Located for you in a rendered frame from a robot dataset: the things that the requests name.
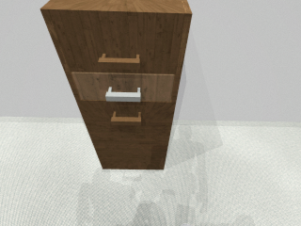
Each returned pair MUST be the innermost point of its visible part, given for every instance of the cabinet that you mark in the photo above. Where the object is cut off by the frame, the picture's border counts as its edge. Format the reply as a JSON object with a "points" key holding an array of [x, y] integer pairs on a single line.
{"points": [[156, 32]]}

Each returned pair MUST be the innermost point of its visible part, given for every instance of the handle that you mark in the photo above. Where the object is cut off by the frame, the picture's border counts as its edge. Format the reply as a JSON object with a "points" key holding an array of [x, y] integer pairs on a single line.
{"points": [[111, 96], [126, 120], [117, 63]]}

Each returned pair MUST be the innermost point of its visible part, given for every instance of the drawer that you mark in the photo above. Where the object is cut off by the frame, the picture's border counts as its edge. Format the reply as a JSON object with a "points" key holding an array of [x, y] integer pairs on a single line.
{"points": [[155, 87]]}

